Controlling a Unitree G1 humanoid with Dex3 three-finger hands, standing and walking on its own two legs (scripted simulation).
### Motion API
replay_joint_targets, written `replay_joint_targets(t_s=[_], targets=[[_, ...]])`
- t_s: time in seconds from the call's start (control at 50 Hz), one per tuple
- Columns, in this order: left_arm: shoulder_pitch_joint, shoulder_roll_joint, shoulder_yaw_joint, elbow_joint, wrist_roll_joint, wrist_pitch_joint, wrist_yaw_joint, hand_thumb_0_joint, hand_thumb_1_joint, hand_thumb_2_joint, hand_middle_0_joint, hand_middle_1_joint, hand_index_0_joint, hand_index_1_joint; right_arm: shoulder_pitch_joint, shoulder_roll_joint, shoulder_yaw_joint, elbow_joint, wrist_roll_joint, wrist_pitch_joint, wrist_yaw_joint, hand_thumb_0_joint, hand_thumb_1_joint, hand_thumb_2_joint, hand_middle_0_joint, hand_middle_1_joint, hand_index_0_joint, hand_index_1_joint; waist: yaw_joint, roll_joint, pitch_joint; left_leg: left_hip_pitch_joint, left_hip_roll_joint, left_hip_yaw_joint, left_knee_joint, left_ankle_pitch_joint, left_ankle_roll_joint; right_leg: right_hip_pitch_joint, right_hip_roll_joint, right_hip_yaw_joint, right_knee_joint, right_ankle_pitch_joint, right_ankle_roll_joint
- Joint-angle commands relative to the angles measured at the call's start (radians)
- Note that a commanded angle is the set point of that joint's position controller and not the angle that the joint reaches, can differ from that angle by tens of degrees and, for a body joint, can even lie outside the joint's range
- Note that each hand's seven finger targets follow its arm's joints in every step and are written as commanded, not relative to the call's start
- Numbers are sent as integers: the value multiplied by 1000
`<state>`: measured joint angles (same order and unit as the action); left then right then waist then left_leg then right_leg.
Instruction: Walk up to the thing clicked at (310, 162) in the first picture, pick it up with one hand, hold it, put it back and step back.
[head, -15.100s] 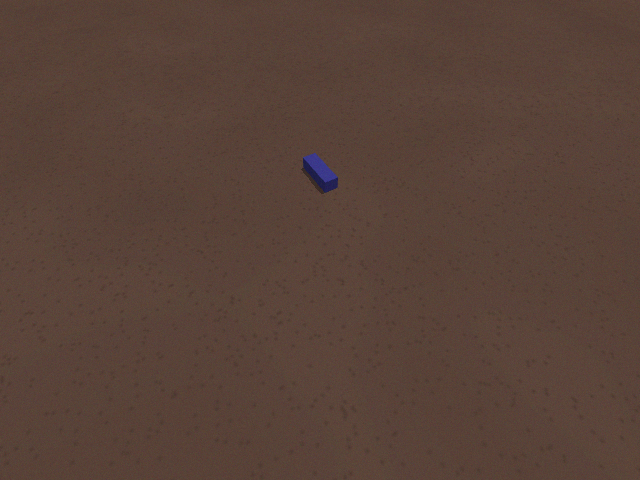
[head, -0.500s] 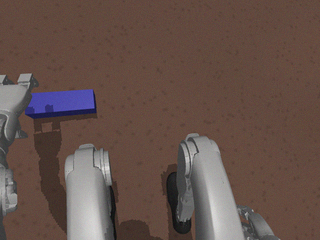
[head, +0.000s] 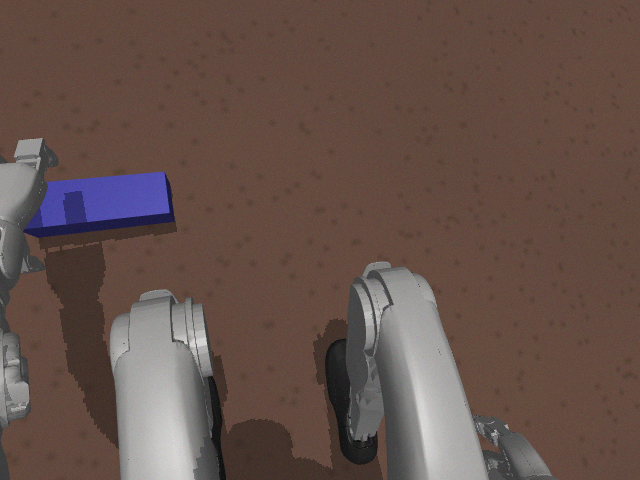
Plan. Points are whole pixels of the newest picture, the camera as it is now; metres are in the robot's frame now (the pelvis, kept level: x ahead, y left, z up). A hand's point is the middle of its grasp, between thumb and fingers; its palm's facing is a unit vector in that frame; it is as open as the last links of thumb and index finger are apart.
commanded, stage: rise first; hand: left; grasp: from above
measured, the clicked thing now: (101, 204) +0.48 +0.28 -0.30
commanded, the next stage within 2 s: approach in 0.08 s
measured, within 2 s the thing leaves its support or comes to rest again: neither
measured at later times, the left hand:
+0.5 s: hand (77, 190) +0.47 +0.27 -0.19, palm faces -0.40 -0.03 -0.91, open 14.1 cm
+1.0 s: hand (61, 216) +0.43 +0.29 -0.20, palm faces -0.50 -0.06 -0.87, open 14.1 cm
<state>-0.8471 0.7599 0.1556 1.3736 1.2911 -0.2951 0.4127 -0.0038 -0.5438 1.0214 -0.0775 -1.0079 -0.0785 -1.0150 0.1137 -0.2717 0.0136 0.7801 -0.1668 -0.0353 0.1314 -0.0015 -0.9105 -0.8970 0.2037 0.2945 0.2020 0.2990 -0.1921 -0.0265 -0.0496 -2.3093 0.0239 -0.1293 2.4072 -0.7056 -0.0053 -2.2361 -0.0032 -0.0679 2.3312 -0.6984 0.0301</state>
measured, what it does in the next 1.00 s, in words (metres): stands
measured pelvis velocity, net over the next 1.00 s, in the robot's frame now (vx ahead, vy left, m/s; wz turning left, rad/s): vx -0.01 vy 0.00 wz -0.02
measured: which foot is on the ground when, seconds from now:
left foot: down 0.00-1.00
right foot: down 0.00-1.00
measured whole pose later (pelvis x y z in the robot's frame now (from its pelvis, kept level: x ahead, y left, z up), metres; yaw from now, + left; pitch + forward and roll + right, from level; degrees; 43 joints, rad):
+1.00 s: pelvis -0.01 +0.00 -0.01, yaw -1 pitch +32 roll -9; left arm -0.86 0.78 0.09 1.34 1.24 -0.29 0.35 0.00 -0.53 1.00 -0.08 -1.04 -0.09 -1.04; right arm 0.19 -0.28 0.08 0.74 -0.16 -0.04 0.15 0.00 -0.91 -0.89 0.21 0.29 0.20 0.30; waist -0.24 -0.03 0.02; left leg -2.33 0.02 -0.16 2.44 -0.68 -0.01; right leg -2.25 0.00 -0.09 2.35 -0.67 0.03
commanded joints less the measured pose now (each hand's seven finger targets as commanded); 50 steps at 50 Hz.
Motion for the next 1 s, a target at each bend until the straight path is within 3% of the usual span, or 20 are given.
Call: replay_joint_targets(t_s=[0.0,0.04,0.08,0.14,0.16,0.2,0.3,0.36,0.42,0.5,0.56,0.6,0.66,0.72,0.74,0.78,0.82,0.86,0.92,0.98], targets=[[-245,273,40,-124,-22,2,42,0,-572,1024,-57,-1021,-56,-1022,210,-237,-73,-15,2,1,-10,0,-908,-903,199,300,200,300,10,263,-680,543,-27,91,-234,240,37,321,30,-68,-235,260,-57],[-278,278,37,-124,-21,1,42,0,-560,1018,-58,-1025,-59,-1023,202,-244,-71,-18,2,1,-9,0,-905,-903,200,300,200,300,0,283,-678,547,-24,86,-236,225,36,298,33,-73,-232,246,-58],[-277,291,43,-115,-20,-1,47,0,-563,1017,-58,-1025,-59,-1024,199,-242,-73,-21,5,-1,-8,0,-907,-903,199,300,200,300,9,287,-670,526,-26,90,-238,206,36,301,34,-73,-233,230,-61],[-264,272,34,-84,-16,-3,49,0,-562,1017,-57,-1029,-59,-1027,203,-244,-68,-17,1,-2,-7,0,-907,-903,200,300,200,300,-3,274,-648,536,-25,80,-242,199,35,278,33,-82,-226,218,-59],[-288,273,25,-92,-11,-5,49,0,-611,1097,-65,-972,-23,-1015,199,-243,-68,-16,2,-2,-7,0,-909,-904,199,300,199,300,-7,285,-650,531,-25,80,-240,194,35,277,36,-82,-226,215,-60],[-309,243,-2,-91,-7,-5,51,0,-552,1004,-58,-1031,-61,-1026,202,-244,-67,-17,1,-6,-5,0,-904,-897,200,300,200,300,-24,295,-640,529,-24,79,-241,185,35,267,35,-85,-226,211,-59],[-410,172,-71,-80,-8,-4,66,0,-565,1021,-60,-1029,-59,-1029,225,-250,-56,-3,2,-22,-3,0,-906,-897,200,300,200,300,-79,301,-615,534,-21,68,-229,176,33,237,34,-95,-223,211,-54],[-501,173,-87,-78,8,11,92,0,-565,1022,-61,-1036,-61,-1035,233,-259,-52,-2,-2,-31,-7,0,-907,-898,200,300,200,300,-101,327,-641,548,-17,66,-225,161,29,223,39,-101,-223,201,-57],[-541,180,-84,-55,22,54,122,0,-580,1035,-61,-1032,-57,-1036,239,-259,-38,-3,-6,-38,-6,0,-909,-899,200,300,200,300,-108,379,-657,569,-16,69,-234,182,27,225,38,-104,-212,225,-57],[-567,250,-35,16,36,132,139,0,-597,1053,-61,-1007,-48,-1020,243,-267,-19,-25,-5,-34,-8,0,-907,-899,200,300,200,300,-103,410,-677,564,-17,77,-243,208,26,245,33,-99,-206,256,-60],[-534,247,-51,89,30,182,113,0,-600,1053,-62,-1006,-48,-1021,246,-271,3,-40,1,-34,-5,0,-907,-899,200,300,200,300,-117,357,-635,498,-21,91,-224,195,38,275,36,-91,-225,262,-63],[-484,272,-45,88,-2,203,87,0,-581,1028,-61,-1025,-57,-1029,235,-268,12,-52,13,-31,-5,0,-908,-898,200,300,200,300,-86,351,-672,468,-22,97,-220,224,44,337,39,-82,-221,295,-60],[-416,281,-45,92,-39,221,25,0,-567,1013,-60,-1034,-61,-1032,240,-264,18,-69,27,-23,0,0,-905,-897,200,300,200,300,-88,275,-650,405,-24,97,-211,233,55,400,42,-76,-226,306,-51],[-364,328,-19,42,-78,200,-33,0,-567,1006,-62,-1036,-65,-1032,243,-271,16,-91,38,-18,2,0,-907,-897,200,300,200,300,-81,231,-626,362,-24,97,-200,230,61,445,42,-71,-232,300,-45],[-335,298,-35,67,-86,188,-48,0,-562,1002,-60,-1038,-64,-1032,241,-265,22,-87,38,-13,2,0,-904,-896,200,300,200,300,-78,212,-620,350,-24,93,-205,212,60,448,42,-73,-233,280,-45],[-309,297,-31,31,-108,144,-71,0,-551,990,-60,-1045,-69,-1035,236,-263,22,-90,33,-7,4,0,-903,-896,200,300,200,300,-76,192,-608,323,-25,89,-195,188,62,461,46,-72,-242,258,-40],[-326,316,-19,-37,-104,90,-78,0,-546,986,-60,-1058,-73,-1043,246,-267,15,-84,28,-4,5,0,-904,-895,200,300,200,300,-74,221,-617,345,-26,86,-195,179,54,452,47,-76,-241,242,-44],[-359,314,-4,-121,-93,33,-64,0,-538,983,-62,-1058,-76,-1042,261,-272,7,-73,15,-3,6,0,-902,-895,200,300,200,300,-75,261,-640,392,-24,77,-186,178,42,422,48,-85,-239,230,-51],[-382,248,-34,-249,-78,-28,-20,0,-543,994,-63,-1048,-73,-1036,257,-278,-25,-69,14,-7,6,0,-904,-895,200,300,200,300,-82,362,-669,519,-19,63,-205,178,18,327,45,-102,-223,219,-67],[-423,226,-50,-283,-49,-27,40,0,-536,1052,-75,-1057,-76,-1054,249,-271,-49,-58,10,-14,3,0,-905,-896,200,300,200,300,-90,390,-697,573,-11,63,-218,171,14,282,44,-100,-218,218,-69]])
